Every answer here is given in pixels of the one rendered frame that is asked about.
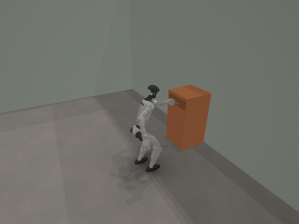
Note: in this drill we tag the right robot upper arm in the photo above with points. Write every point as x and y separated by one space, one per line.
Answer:
150 106

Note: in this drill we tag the left robot hand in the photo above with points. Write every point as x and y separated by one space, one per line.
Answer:
170 101

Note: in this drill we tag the right robot hand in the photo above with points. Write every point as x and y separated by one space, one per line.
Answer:
145 143

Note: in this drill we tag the left robot shin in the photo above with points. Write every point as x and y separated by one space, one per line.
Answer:
141 154

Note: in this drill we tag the left robot foot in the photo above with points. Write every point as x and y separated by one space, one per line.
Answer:
142 160

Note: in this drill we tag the cabinet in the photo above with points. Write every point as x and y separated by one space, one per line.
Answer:
187 128

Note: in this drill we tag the left robot upper arm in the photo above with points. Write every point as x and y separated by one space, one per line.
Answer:
155 102

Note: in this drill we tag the right robot forearm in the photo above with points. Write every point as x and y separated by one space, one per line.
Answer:
143 128

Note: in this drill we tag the drawer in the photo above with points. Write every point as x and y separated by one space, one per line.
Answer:
182 103

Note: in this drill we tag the left robot forearm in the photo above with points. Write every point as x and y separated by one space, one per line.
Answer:
163 102

